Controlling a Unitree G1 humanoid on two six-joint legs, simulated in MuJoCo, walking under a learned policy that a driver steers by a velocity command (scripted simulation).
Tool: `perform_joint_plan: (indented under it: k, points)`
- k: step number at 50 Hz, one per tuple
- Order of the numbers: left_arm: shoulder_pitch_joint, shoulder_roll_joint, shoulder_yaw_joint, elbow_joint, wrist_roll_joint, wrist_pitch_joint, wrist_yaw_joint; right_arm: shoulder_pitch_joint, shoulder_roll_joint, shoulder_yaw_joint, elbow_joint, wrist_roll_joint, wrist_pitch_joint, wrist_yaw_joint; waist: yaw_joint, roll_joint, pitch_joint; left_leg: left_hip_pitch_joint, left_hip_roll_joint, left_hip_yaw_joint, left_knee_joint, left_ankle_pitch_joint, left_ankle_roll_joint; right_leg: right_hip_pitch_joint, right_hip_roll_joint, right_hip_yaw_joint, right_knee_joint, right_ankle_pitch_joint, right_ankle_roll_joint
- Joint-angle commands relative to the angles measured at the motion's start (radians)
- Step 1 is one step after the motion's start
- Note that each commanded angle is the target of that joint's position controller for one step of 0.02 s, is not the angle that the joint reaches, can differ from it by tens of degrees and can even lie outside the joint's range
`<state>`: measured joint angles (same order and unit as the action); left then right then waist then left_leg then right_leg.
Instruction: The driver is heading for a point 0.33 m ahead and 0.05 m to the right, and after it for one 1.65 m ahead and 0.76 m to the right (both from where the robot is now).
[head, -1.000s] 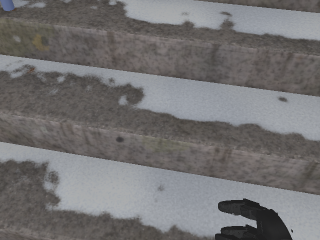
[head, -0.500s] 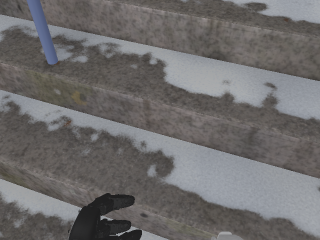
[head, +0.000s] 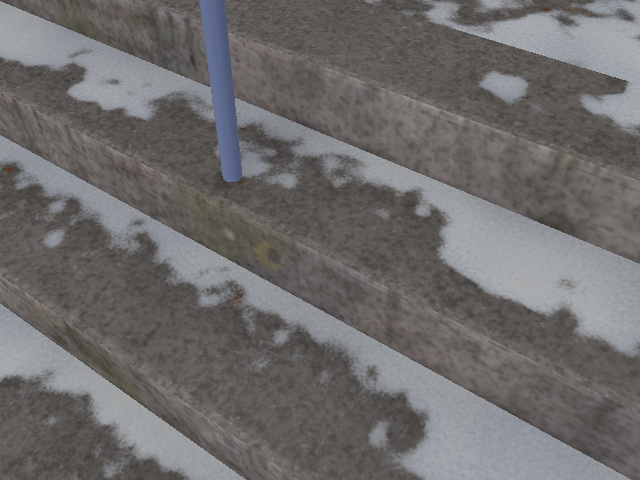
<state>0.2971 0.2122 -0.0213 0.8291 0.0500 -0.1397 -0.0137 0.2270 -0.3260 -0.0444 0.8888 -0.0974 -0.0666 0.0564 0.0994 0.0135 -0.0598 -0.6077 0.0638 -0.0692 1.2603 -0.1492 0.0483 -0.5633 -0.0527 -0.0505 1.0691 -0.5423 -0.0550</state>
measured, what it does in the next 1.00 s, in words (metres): climbs, turning right: left foot 0.17 m lower, then right foot 0.17 m higher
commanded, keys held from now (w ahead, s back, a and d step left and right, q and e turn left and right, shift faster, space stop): w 0.14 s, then w+e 0.44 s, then e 0.42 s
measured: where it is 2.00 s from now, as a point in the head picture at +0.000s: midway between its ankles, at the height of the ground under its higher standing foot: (435, 356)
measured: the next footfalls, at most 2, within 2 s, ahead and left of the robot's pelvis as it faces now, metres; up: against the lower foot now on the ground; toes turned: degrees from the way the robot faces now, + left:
left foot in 0.14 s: +0.00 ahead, +0.18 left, -0.17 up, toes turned +4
right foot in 0.40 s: +0.26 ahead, -0.04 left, +0.00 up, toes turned +1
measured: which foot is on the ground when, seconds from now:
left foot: up 0.00-0.12, down 0.14-0.44, up 0.46-0.84, down 0.86-1.00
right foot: down 0.00-0.10, up 0.12-0.38, down 0.40-0.88, up 0.90-1.00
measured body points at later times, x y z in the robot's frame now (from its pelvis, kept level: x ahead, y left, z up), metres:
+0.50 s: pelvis +0.20 +0.04 +0.00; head +0.19 +0.04 +0.44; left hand +0.40 +0.24 -0.09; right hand +0.22 -0.21 -0.15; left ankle +0.02 +0.18 -0.66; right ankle +0.21 -0.04 -0.67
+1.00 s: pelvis +0.39 +0.04 +0.17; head +0.39 +0.03 +0.62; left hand +0.54 +0.26 +0.04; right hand +0.53 -0.24 +0.10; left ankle +0.52 +0.09 -0.49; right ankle +0.25 -0.06 -0.37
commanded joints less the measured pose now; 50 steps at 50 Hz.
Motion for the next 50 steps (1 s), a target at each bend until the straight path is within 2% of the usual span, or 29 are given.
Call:
perform_joint_plan:
  k: [1, 2, 3, 5, 6, 8, 9, 11, 13, 15, 17, 19, 21, 22, 23, 24, 25, 26, 27, 29, 32, 36, 40, 43, 44, 45, 46, 47, 50]
  points:
    - [-0.185, 0.171, 0.022, -0.102, 0.004, -0.02, -0.01, 0.072, -0.066, -0.012, -0.034, 0.004, -0.015, -0.012, -0.099, -0.083, 0.046, 0.243, 0.026, 0.055, -0.339, 0.084, 0.002, -0.13, -0.135, 0.306, -0.315, -0.318, -0.127]
    - [-0.266, 0.186, 0.025, -0.15, 0.021, -0.01, -0.024, 0.103, -0.055, -0.017, -0.014, 0.016, -0.016, -0.018, -0.129, -0.065, 0.072, 0.366, 0.013, 0.096, -0.468, 0.173, -0.042, -0.17, -0.128, 0.243, -0.235, -0.276, -0.121]
    - [-0.114, 0.17, 0.079, -0.028, 0.0, 0.064, 0.077, 0.07, 0.079, 0.007, -0.086, 0.142, 0.014, -0.038, -0.187, -0.216, 0.062, 0.318, -0.051, 0.233, -0.776, -0.171, -0.021, -0.094, -0.116, 0.226, -0.172, -0.136, -0.128]
    - [-0.091, 0.087, 0.06, -0.092, -0.008, 0.124, 0.118, 0.204, 0.059, 0.002, 0.023, 0.093, 0.013, -0.067, -0.171, 0.059, 0.063, 0.428, -0.091, 0.339, -1.135, 0.379, -0.041, 0.064, 0.001, 0.067, 0.345, 0.286, -0.084]
    - [-0.055, 0.003, 0.042, -0.091, -0.034, 0.131, 0.112, 0.202, 0.111, 0.032, 0.032, 0.057, 0.002, -0.07, -0.15, 0.201, 0.098, 0.578, 0.028, 0.122, -1.045, 0.399, 0.018, -0.228, 0.063, 0.068, 0.707, -0.056, -0.094]
    - [-0.032, -0.069, 0.037, -0.153, -0.091, 0.073, 0.111, 0.407, -0.077, 0.012, 0.073, 0.043, -0.038, -0.031, -0.114, 0.181, 0.017, 0.908, 0.288, -0.079, -0.701, 1.88, -0.021, -0.682, 0.156, 0.072, 1.236, -0.193, -0.023]
    - [0.124, 0.05, 0.041, -0.17, -0.116, 0.053, -0.028, 0.598, -0.376, -0.077, 0.122, -0.031, -0.021, 0.103, -0.148, 0.355, -0.145, 1.061, 0.473, -0.246, -0.631, 1.933, 0.431, -0.815, 0.24, 0.244, 1.491, -0.097, 0.077]
    - [-0.296, 0.038, 0.033, -0.282, -0.053, 0.047, -0.062, 0.489, -0.19, -0.038, 0.108, -0.059, 0.01, 0.107, -0.191, 0.231, 0.243, 0.976, 0.58, -0.525, -0.866, 0.626, 0.471, -1.468, 0.099, 0.302, 1.61, 0.006, -0.021]
    - [-0.301, 0.03, 0.028, -0.262, -0.02, 0.067, -0.044, 0.351, 0.045, 0.018, 0.11, -0.061, 0.018, 0.106, -0.101, 0.052, 0.18, 0.746, 0.391, -0.202, -0.999, 0.372, 0.296, -1.185, 0.051, 0.199, 1.343, 0.212, -0.188]
    - [-0.306, 0.003, 0.012, -0.323, 0.0, 0.115, -0.074, 0.125, 0.036, 0.021, 0.09, -0.011, 0.013, 0.063, 0.032, 0.066, 0.181, 0.348, 0.286, -0.017, -1.148, 0.309, 0.215, -0.825, -0.012, 0.066, 1.092, 0.297, -0.221]
    - [-0.41, 0.085, 0.011, -0.374, -0.054, 0.189, -0.109, -0.088, -0.123, -0.007, 0.036, 0.024, -0.009, 0.049, 0.135, 0.123, 0.042, -0.124, 0.175, 0.165, -1.264, 0.957, 0.225, -0.099, 0.064, -0.118, 0.67, 0.288, -0.133]
    - [-0.356, 0.055, -0.024, -0.402, -0.083, 0.233, -0.109, 0.082, -0.253, -0.044, 0.088, 0.03, -0.019, 0.054, 0.092, 0.217, 0.037, 0.295, 0.283, 0.15, -1.138, 1.795, 0.292, -0.197, 0.162, -0.18, 0.331, 0.174, -0.043]
    - [-0.134, 0.147, 0.0, -0.339, -0.074, 0.25, -0.069, 0.184, -0.194, -0.039, 0.112, 0.0, 0.008, 0.093, 0.085, 0.256, -0.086, 0.741, 0.267, 0.152, -0.713, 2.249, 0.276, -0.223, 0.293, -0.111, -0.082, 0.102, -0.081]
    - [0.141, 0.149, 0.013, -0.161, -0.112, 0.242, -0.049, 0.349, -0.108, -0.018, 0.1, -0.104, 0.037, 0.131, 0.008, 0.092, -0.296, 0.365, 0.227, 0.077, -0.536, 2.265, 0.227, 0.363, 0.273, 0.036, -0.117, 0.334, -0.148]
    - [0.458, 0.135, 0.025, -0.034, -0.066, 0.238, -0.051, 0.207, -0.139, -0.039, 0.091, -0.133, 0.072, 0.137, 0.179, -0.063, -0.404, 0.044, 0.106, 0.028, -0.178, 1.178, 0.171, 0.728, 0.202, 0.338, -0.395, 0.541, -0.197]
    - [0.449, 0.197, 0.034, -0.054, 0.011, 0.231, -0.072, 0.154, -0.153, -0.077, 0.106, -0.015, 0.093, 0.166, 0.124, -0.205, -0.346, 0.011, -0.121, -0.013, 0.31, 0.378, 0.144, 0.452, -0.018, 0.749, -0.569, 0.649, -0.341]
    - [0.469, 0.124, 0.014, 0.022, 0.011, 0.204, -0.08, 0.022, -0.012, -0.051, 0.02, 0.054, 0.094, 0.115, 0.064, -0.136, -0.196, -0.222, -0.175, -0.149, 0.658, 0.269, 0.158, 0.403, -0.022, 0.638, -0.476, 0.903, -0.325]
    - [0.405, 0.039, -0.011, 0.099, -0.002, 0.158, -0.086, -0.065, 0.139, 0.003, -0.098, 0.031, 0.081, 0.063, -0.03, -0.21, -0.178, -0.478, -0.17, -0.189, 0.762, 0.171, 0.176, 0.435, 0.0, 0.581, -0.477, 0.662, -0.254]
    - [0.38, -0.052, -0.025, 0.157, -0.009, 0.128, -0.099, -0.133, 0.124, 0.013, -0.129, -0.012, 0.075, 0.025, -0.057, -0.14, -0.123, -0.673, -0.171, -0.174, 0.789, 0.059, 0.189, 0.509, 0.013, 0.552, -0.497, 0.618, -0.237]
    - [0.284, -0.139, -0.045, 0.23, -0.001, 0.069, -0.126, -0.118, 0.163, 0.049, -0.152, -0.012, 0.059, -0.023, -0.154, -0.052, -0.044, -0.754, -0.076, -0.075, 0.848, -0.002, 0.186, 0.371, 0.018, 0.431, -0.546, 0.472, -0.174]
    - [0.047, -0.041, -0.011, 0.15, 0.021, 0.032, -0.104, -0.201, 0.124, 0.059, -0.185, 0.074, 0.039, -0.049, -0.18, -0.015, 0.005, -0.514, -0.026, 0.052, 0.7, -0.026, 0.133, -0.085, 0.079, 0.385, -0.682, 0.331, -0.12]
    - [0.329, 0.02, 0.001, 0.239, 0.061, 0.017, -0.06, -0.468, 0.121, 0.085, -0.281, 0.052, 0.044, -0.048, -0.062, -0.001, 0.007, -0.666, -0.014, 0.074, 0.607, -0.111, 0.028, 0.104, 0.022, 0.552, -0.683, 0.522, -0.133]
    - [0.243, 0.056, 0.026, 0.133, -0.068, -0.004, -0.073, -0.606, 0.184, 0.084, -0.363, 0.029, 0.061, -0.033, -0.121, -0.189, -0.009, -0.141, -0.063, 0.303, 0.16, -0.29, -0.001, -0.033, -0.066, 0.546, -0.851, 1.22, -0.163]
    - [0.197, 0.18, 0.104, 0.099, -0.06, -0.014, -0.08, -0.335, 0.037, 0.029, -0.287, 0.06, 0.068, -0.062, -0.204, -0.211, -0.205, 0.165, -0.16, 0.149, -0.252, -0.149, 0.075, 0.248, -0.052, 0.469, -0.538, 2.039, -0.107]
    - [0.274, 0.029, 0.084, 0.07, 0.005, -0.017, -0.086, -0.124, 0.03, 0.028, -0.238, 0.077, 0.057, -0.08, -0.203, 0.111, -0.522, 0.624, 0.061, -0.271, -0.404, 0.086, 0.282, -0.006, 0.05, 0.443, -0.239, 1.691, -0.052]
    - [0.288, -0.014, 0.09, 0.093, 0.011, 0.02, -0.088, 0.028, -0.022, 0.02, -0.221, 0.033, 0.064, -0.073, -0.275, 0.444, -0.576, 0.706, 0.378, -0.848, -0.781, -0.012, 0.485, -0.229, 0.249, 0.412, 0.324, 0.332, 0.023]
    - [0.171, 0.072, 0.122, 0.108, -0.032, 0.048, -0.103, 0.002, -0.07, 0.003, -0.19, 0.0, 0.031, -0.078, -0.29, 0.284, -0.29, 0.399, 0.341, -0.937, -0.903, -0.459, 0.377, -0.371, 0.182, 0.438, 0.762, 0.433, 0.016]
    - [0.138, 0.063, 0.129, 0.105, -0.054, 0.057, -0.084, -0.155, -0.066, 0.0, -0.155, 0.037, -0.014, -0.073, -0.168, 0.188, -0.074, 0.166, 0.305, -0.734, -0.896, -0.644, 0.302, -0.433, 0.121, 0.363, 0.853, 0.495, 0.015]
    - [0.087, -0.047, 0.074, 0.093, 0.005, 0.084, -0.024, -0.319, 0.288, 0.078, -0.08, 0.094, -0.062, -0.072, -0.02, -0.137, -0.078, 0.009, 0.199, -0.161, -0.84, -0.198, 0.168, -0.305, 0.007, 0.245, 0.696, 0.394, -0.024]
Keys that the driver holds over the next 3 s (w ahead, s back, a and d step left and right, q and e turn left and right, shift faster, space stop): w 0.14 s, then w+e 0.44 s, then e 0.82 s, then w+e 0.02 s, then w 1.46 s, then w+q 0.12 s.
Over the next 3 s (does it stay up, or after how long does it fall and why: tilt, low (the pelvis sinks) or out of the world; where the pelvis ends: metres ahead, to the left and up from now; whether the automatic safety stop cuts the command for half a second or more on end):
stays up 1.09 -0.49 0.58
